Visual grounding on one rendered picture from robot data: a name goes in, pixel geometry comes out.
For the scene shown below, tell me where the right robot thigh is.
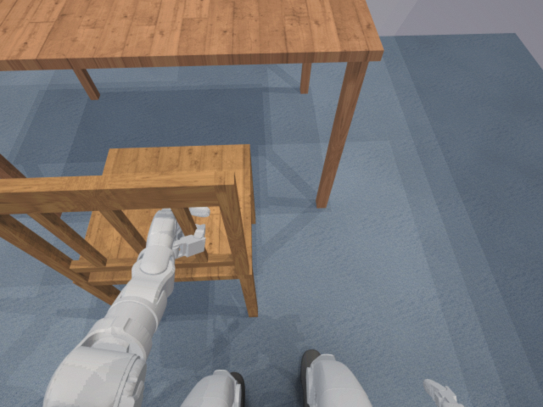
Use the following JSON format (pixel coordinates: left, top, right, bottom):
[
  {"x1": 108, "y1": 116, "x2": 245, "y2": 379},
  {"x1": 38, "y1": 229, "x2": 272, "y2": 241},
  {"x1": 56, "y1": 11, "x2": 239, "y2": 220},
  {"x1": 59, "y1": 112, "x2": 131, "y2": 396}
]
[{"x1": 306, "y1": 360, "x2": 372, "y2": 407}]

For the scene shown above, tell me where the left robot forearm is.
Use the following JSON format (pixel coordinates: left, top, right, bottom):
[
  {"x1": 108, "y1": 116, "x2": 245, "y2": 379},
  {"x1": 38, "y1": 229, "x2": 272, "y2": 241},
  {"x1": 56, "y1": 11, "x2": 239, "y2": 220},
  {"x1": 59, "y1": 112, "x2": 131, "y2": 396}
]
[{"x1": 42, "y1": 245, "x2": 175, "y2": 407}]

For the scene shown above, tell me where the robot left upper arm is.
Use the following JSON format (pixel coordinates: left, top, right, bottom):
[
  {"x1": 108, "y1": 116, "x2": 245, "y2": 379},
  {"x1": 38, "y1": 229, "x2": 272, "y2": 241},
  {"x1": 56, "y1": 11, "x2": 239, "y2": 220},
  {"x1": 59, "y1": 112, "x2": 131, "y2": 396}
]
[{"x1": 47, "y1": 346, "x2": 147, "y2": 407}]

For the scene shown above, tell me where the robot right hand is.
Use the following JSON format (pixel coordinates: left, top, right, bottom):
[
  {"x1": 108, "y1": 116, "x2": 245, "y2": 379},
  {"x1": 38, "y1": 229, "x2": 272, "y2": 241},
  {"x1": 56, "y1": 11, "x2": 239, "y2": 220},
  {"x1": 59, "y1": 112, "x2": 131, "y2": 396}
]
[{"x1": 423, "y1": 379, "x2": 464, "y2": 407}]

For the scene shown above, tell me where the robot left hand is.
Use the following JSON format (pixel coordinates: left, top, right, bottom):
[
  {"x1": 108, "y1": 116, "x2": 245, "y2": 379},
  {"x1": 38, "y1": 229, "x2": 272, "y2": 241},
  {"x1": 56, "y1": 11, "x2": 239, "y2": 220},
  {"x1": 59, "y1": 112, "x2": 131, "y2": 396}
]
[{"x1": 146, "y1": 207, "x2": 210, "y2": 259}]

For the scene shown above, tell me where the table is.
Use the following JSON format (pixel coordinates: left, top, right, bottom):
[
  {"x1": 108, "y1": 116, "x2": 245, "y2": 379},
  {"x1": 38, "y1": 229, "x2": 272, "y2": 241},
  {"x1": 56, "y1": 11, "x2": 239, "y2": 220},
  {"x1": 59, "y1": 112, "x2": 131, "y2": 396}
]
[{"x1": 0, "y1": 0, "x2": 384, "y2": 218}]

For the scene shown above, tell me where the chair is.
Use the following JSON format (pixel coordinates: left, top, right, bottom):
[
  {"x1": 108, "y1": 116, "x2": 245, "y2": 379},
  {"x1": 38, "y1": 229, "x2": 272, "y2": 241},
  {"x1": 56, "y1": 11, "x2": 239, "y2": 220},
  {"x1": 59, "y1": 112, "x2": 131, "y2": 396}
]
[{"x1": 0, "y1": 144, "x2": 258, "y2": 317}]

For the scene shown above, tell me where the robot right foot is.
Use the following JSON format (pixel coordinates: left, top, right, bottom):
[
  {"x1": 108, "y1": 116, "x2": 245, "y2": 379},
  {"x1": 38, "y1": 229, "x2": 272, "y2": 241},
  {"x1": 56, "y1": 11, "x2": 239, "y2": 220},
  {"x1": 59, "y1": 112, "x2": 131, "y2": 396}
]
[{"x1": 300, "y1": 349, "x2": 321, "y2": 407}]

